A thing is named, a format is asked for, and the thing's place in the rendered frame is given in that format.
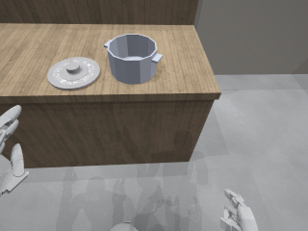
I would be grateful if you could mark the pot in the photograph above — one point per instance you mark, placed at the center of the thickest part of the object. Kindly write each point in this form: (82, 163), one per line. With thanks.
(133, 58)

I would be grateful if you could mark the knob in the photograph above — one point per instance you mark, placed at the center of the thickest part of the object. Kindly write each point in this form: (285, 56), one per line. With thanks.
(72, 68)

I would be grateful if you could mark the robot left hand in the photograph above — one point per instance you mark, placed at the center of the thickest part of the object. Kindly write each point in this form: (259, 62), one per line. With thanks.
(10, 179)

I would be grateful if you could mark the table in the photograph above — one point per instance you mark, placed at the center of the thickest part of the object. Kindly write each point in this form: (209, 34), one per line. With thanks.
(108, 122)

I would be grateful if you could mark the lid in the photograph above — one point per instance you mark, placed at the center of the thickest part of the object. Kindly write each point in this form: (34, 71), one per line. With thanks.
(59, 78)

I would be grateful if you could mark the robot right hand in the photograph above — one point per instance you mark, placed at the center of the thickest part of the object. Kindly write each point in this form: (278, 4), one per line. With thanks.
(242, 220)

